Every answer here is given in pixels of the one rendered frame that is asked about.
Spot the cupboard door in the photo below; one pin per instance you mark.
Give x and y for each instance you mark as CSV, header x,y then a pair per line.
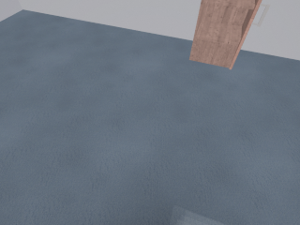
x,y
246,31

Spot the handle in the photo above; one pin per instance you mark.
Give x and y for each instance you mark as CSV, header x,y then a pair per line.
x,y
267,6

